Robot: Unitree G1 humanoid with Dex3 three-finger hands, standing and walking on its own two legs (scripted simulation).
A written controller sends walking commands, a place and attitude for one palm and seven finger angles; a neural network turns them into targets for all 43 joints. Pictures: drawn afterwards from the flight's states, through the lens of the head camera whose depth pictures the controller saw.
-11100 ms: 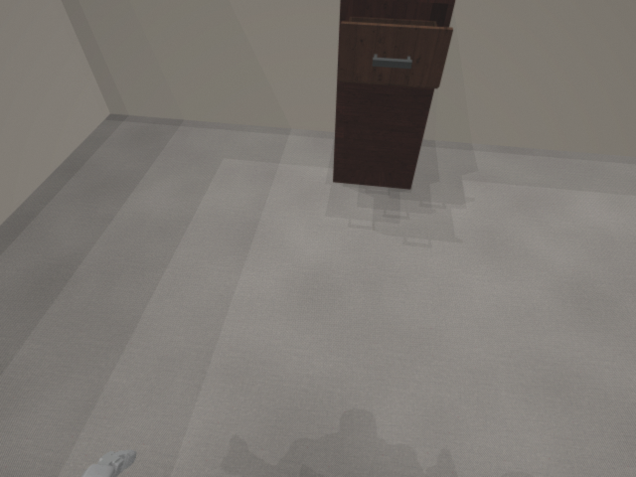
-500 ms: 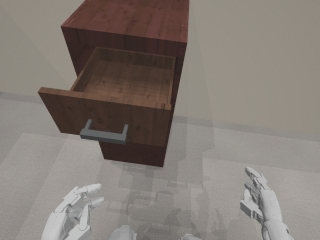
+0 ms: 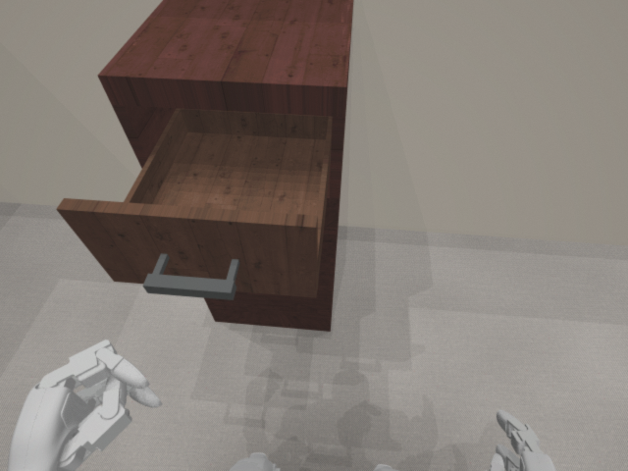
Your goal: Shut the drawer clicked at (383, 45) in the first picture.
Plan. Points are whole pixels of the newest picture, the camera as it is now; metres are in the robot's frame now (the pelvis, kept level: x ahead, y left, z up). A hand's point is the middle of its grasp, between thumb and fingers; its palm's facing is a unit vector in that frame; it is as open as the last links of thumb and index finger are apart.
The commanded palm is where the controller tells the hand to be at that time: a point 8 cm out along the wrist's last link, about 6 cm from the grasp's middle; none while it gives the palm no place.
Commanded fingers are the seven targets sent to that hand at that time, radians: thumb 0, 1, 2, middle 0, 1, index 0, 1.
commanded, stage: raise the hand and make a fist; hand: left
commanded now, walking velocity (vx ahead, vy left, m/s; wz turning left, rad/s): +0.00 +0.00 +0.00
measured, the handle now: (194, 274) +0.37 +0.19 +0.02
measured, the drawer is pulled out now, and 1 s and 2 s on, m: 0.23 0.23 0.23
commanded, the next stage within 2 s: bring the fist close to the handle in 0.94 s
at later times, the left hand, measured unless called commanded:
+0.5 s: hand (164, 406) +0.18 +0.15 +0.10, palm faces -0.11 -0.99 -0.01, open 3.2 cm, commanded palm +0.16 +0.21 +0.12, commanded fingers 0.00 0.90 0.90 -1.40 -1.60 -1.40 -1.60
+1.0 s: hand (165, 382) +0.19 +0.15 +0.12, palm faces +0.00 -1.00 -0.06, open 3.3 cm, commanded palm +0.16 +0.21 +0.12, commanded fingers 0.00 0.90 0.90 -1.40 -1.60 -1.40 -1.60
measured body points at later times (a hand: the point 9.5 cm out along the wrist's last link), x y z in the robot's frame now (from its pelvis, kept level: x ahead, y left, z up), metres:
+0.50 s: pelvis +0.00 +0.04 +0.01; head +0.02 +0.03 +0.46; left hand +0.18 +0.21 +0.10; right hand +0.21 -0.17 -0.04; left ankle +0.02 +0.13 -0.68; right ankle +0.00 -0.09 -0.68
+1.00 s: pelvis +0.01 +0.01 +0.01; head +0.03 -0.01 +0.46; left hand +0.19 +0.20 +0.13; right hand +0.19 -0.23 -0.06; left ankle +0.02 +0.13 -0.68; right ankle +0.00 -0.09 -0.68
